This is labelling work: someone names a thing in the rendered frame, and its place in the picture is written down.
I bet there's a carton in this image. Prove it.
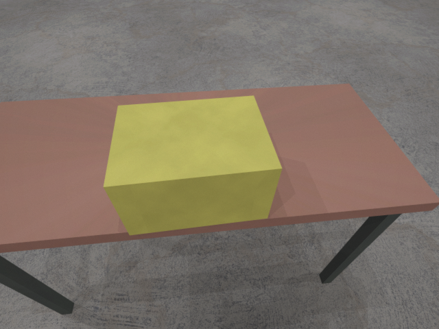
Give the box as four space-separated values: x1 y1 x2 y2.
104 95 282 235

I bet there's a table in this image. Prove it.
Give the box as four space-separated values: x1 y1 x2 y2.
0 84 439 315

